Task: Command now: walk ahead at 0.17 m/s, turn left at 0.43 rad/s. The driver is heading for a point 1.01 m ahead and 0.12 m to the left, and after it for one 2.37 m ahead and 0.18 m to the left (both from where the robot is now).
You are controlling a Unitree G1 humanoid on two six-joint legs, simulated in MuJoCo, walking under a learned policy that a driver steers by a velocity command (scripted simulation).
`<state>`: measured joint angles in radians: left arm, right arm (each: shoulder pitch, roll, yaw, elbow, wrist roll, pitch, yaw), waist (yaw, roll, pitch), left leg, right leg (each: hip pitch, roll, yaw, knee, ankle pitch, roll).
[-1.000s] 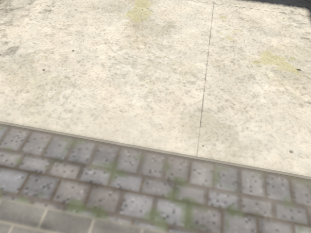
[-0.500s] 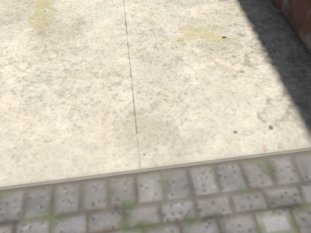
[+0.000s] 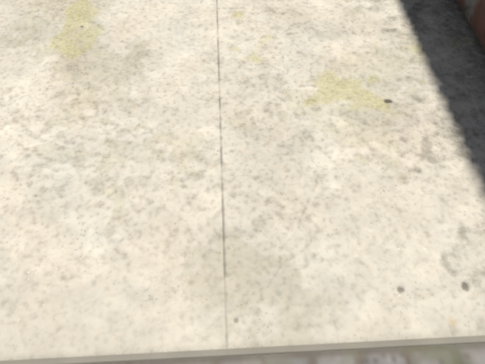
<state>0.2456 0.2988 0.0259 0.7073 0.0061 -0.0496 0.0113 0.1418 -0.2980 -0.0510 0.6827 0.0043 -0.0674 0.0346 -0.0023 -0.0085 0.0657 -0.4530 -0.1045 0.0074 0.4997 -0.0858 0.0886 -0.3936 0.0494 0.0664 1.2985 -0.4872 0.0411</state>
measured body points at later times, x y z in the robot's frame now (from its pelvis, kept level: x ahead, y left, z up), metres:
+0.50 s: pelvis +0.07 -0.07 +0.01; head +0.12 -0.08 +0.46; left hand +0.14 +0.23 -0.07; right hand +0.30 -0.32 -0.10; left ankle -0.01 +0.06 -0.61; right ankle +0.15 -0.16 -0.72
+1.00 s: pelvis +0.06 -0.06 +0.02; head +0.04 -0.04 +0.47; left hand +0.08 +0.26 -0.09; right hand +0.12 -0.31 -0.10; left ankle -0.09 -0.01 -0.72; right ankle +0.25 -0.17 -0.64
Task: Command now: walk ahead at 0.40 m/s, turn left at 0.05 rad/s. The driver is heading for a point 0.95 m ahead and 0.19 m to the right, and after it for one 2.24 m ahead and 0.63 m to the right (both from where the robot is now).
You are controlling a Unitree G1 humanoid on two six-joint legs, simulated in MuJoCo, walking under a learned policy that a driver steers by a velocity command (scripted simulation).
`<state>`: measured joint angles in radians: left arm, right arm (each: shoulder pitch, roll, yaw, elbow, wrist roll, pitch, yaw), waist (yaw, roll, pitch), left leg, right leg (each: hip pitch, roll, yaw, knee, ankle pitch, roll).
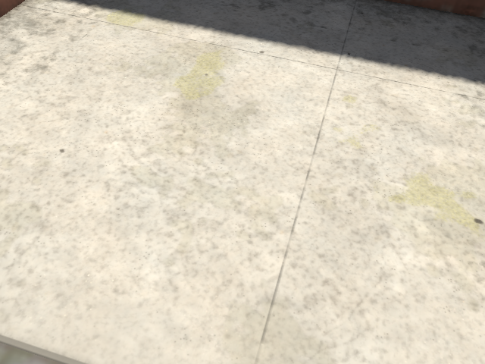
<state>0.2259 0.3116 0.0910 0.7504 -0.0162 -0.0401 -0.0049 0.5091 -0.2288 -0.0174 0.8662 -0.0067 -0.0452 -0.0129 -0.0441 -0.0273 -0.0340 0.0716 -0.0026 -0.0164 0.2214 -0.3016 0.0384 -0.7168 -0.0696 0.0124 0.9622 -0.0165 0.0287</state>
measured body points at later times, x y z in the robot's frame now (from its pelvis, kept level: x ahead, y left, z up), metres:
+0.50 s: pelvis +0.24 -0.07 +0.00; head +0.26 -0.08 +0.45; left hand +0.30 +0.20 -0.12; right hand +0.37 -0.35 -0.11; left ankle +0.32 +0.09 -0.67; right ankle +0.24 -0.16 -0.75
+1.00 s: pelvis +0.52 -0.01 +0.00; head +0.55 +0.00 +0.45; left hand +0.66 +0.26 -0.12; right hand +0.56 -0.29 -0.11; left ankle +0.54 +0.08 -0.75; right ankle +0.53 -0.18 -0.66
